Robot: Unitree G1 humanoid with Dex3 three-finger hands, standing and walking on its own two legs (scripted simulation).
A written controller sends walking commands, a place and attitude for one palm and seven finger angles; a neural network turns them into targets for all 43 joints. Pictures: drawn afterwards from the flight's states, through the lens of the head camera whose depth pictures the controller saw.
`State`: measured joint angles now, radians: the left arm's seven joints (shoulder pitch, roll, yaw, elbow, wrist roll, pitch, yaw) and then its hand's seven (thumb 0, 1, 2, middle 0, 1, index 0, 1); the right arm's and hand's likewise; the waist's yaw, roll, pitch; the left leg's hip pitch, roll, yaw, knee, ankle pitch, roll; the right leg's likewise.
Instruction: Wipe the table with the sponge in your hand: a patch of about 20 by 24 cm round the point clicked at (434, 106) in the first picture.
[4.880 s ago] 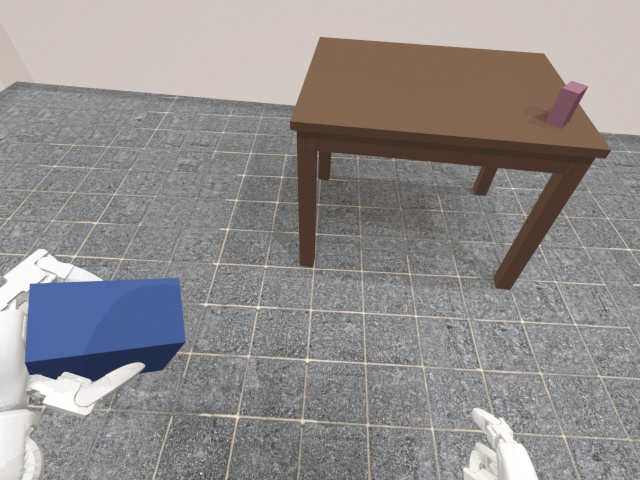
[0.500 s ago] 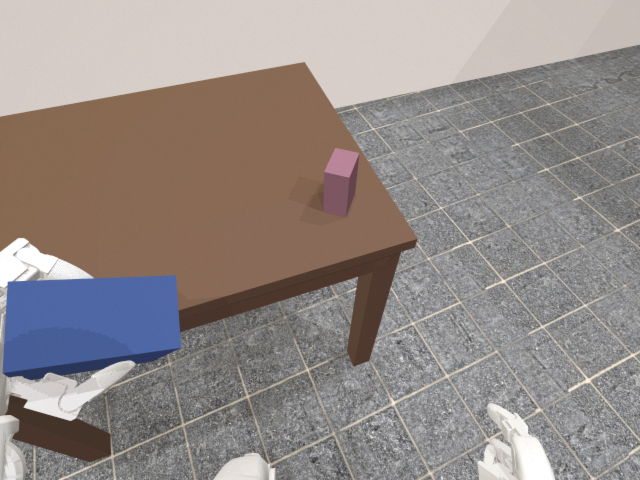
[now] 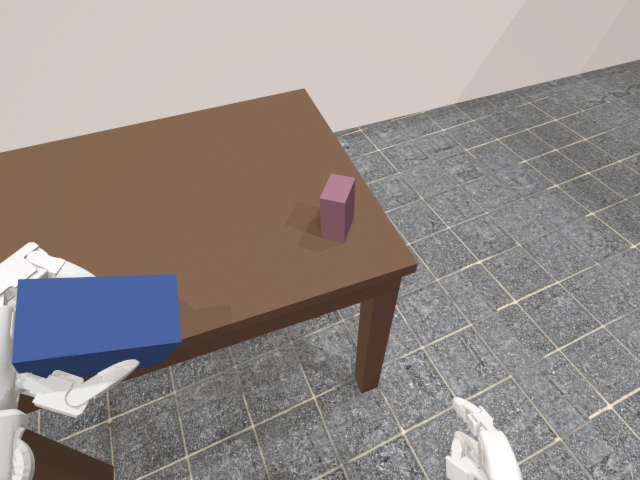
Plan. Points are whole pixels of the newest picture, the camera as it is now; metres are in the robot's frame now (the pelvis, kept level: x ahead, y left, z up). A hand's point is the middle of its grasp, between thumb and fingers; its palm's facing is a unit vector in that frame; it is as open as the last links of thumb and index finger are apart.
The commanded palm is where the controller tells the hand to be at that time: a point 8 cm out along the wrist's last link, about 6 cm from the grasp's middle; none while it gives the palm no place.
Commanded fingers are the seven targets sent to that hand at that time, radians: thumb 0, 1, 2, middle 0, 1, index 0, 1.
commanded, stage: come to a stop and stand still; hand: left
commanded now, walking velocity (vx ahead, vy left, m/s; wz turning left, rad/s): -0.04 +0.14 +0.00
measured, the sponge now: (123, 328) +0.22 +0.20 +0.15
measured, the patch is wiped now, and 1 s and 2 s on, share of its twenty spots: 0.00 0.00 0.00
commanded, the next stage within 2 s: look again from close up in 0.66 s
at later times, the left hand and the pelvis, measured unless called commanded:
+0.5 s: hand (16, 404) +0.15 +0.26 +0.16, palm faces +0.46 -0.80 -0.38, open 10.2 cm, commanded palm +0.10 +0.29 +0.18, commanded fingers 0.00 0.10 1.30 -1.20 -1.60 -1.20 -1.60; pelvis -0.05 +0.01 +0.00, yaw +1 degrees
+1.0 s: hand (1, 375) +0.17 +0.28 +0.16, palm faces +0.37 -0.86 -0.36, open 10.2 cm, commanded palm +0.11 +0.31 +0.18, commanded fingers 0.00 0.10 1.30 -1.20 -1.60 -1.20 -1.60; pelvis -0.05 +0.04 +0.01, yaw -1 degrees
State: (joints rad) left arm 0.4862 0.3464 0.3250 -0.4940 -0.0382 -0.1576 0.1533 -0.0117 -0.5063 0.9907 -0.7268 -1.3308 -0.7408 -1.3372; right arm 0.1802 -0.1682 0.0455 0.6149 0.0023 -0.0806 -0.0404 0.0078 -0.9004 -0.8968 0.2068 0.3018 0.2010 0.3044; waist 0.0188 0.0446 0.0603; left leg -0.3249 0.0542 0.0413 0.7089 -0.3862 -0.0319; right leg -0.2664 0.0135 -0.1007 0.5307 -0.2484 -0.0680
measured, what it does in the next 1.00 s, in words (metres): steps on the spot: left foot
